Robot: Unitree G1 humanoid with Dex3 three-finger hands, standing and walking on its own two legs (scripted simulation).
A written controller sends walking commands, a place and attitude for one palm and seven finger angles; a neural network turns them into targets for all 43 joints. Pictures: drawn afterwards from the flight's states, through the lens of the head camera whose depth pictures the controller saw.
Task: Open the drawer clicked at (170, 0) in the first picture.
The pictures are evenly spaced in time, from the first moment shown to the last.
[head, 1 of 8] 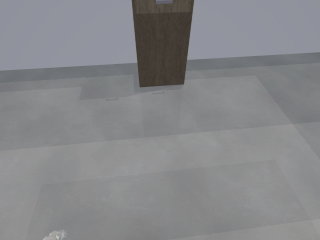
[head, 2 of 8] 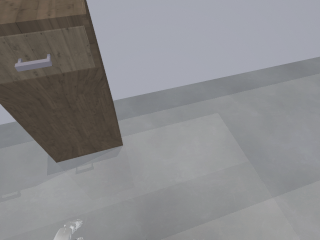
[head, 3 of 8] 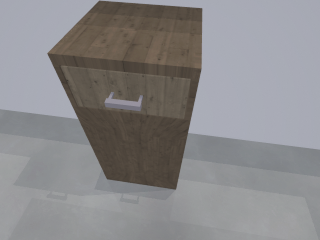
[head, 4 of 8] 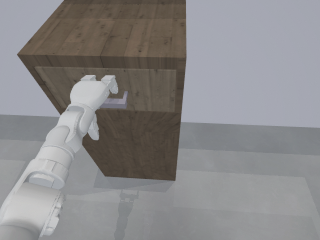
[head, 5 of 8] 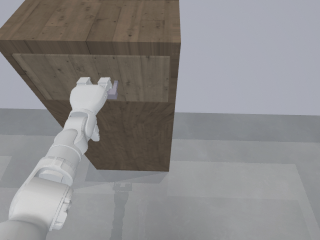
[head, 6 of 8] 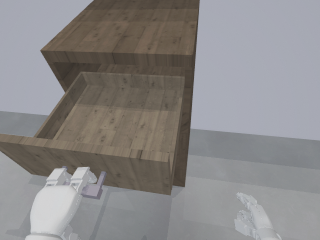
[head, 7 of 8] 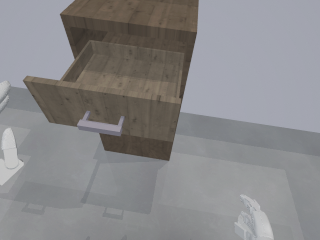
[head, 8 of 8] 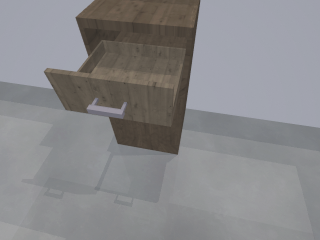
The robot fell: no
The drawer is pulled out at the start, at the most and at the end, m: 0.00 0.30 0.29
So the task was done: yes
